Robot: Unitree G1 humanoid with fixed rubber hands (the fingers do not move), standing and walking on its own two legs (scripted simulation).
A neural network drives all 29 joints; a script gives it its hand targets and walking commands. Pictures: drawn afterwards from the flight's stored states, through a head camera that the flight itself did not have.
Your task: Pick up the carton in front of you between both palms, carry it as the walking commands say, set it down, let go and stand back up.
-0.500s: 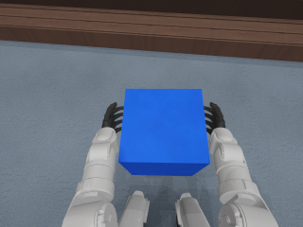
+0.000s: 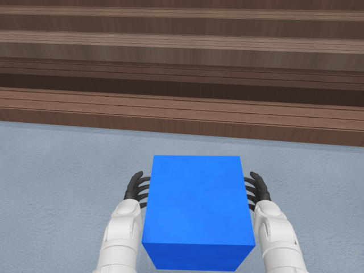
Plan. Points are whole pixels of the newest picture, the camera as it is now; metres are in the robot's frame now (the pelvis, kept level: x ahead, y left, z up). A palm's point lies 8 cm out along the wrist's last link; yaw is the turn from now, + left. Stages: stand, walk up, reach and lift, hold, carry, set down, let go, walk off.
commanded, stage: reach and lift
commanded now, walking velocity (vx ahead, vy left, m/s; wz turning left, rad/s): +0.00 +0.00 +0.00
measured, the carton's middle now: (195, 215) +0.30 +0.00 -0.07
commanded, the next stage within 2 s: hold in 1.10 s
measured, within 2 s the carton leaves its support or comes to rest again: neither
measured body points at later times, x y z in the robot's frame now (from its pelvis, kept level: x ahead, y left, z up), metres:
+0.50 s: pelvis -0.02 +0.00 +0.01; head -0.04 +0.00 +0.46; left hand +0.30 +0.15 +0.03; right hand +0.30 -0.15 +0.03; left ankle +0.01 +0.13 -0.73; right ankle +0.01 -0.13 -0.73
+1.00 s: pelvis +0.01 +0.00 +0.02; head -0.03 +0.00 +0.47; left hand +0.30 +0.15 +0.04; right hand +0.30 -0.15 +0.04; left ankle +0.01 +0.13 -0.73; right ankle +0.01 -0.13 -0.73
